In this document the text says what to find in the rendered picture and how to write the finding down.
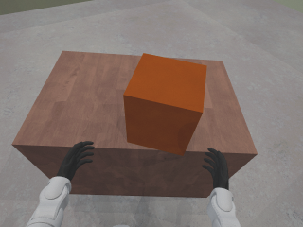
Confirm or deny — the left robot forearm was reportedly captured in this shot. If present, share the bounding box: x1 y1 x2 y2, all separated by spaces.
26 176 72 227

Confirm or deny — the right robot forearm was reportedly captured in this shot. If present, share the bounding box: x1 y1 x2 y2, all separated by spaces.
206 187 241 227

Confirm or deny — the carton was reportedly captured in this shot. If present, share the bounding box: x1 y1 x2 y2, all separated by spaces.
123 53 207 156

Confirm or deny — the robot right hand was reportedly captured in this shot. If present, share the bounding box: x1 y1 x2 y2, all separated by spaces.
202 148 229 190

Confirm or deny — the robot left hand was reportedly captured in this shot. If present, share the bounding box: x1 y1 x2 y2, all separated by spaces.
56 141 95 181

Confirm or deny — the pedestal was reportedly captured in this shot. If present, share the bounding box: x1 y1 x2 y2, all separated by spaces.
12 50 258 198

